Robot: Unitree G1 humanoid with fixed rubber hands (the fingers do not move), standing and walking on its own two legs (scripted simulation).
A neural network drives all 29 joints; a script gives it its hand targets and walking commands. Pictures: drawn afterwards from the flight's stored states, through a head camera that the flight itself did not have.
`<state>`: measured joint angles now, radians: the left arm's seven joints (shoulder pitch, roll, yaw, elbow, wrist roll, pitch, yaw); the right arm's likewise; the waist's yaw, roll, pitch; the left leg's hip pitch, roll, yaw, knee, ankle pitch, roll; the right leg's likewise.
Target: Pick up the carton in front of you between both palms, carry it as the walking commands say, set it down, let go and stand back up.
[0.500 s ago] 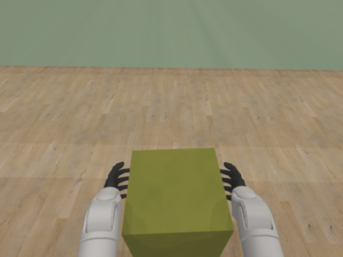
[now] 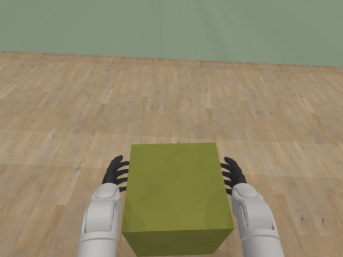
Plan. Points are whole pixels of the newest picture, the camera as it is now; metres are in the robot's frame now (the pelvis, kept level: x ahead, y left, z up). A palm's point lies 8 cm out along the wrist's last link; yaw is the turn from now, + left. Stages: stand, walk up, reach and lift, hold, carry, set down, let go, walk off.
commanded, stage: hold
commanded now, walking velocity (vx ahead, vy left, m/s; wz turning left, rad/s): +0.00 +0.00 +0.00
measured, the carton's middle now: (174, 202) +0.28 +0.00 -0.05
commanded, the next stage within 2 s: set down in 0.10 s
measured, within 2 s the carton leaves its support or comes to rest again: neither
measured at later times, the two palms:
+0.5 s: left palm (128, 179) +0.33 +0.12 -0.01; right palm (243, 190) +0.29 -0.18 -0.01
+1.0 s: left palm (133, 203) +0.36 +0.13 -0.22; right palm (218, 200) +0.36 -0.17 -0.22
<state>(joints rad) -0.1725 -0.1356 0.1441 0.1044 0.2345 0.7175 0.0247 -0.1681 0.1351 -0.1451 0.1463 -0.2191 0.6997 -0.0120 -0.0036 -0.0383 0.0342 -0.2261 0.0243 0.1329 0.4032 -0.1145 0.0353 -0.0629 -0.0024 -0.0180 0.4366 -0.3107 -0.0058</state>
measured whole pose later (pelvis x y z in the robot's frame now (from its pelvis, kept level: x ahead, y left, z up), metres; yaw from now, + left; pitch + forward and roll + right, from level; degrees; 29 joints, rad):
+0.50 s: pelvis -0.05 +0.01 -0.03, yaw -6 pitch -3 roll +0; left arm -0.65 -0.19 0.54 0.58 0.43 0.51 0.00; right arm -0.64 0.15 -0.57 0.67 -0.45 0.44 0.07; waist 0.01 -0.05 0.15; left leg -0.43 -0.05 -0.02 0.65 -0.17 0.03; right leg -0.31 0.05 0.08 0.73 -0.37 -0.01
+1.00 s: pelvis -0.05 -0.01 -0.14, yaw -7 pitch +36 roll -1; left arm -0.64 -0.11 0.42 0.50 0.19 0.18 0.05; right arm -0.73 0.05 -0.32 0.67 -0.14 0.15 -0.05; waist 0.05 -0.06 -0.13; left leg -1.54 -0.03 -0.05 1.22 -0.32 -0.01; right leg -1.41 0.11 0.02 1.31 -0.54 -0.02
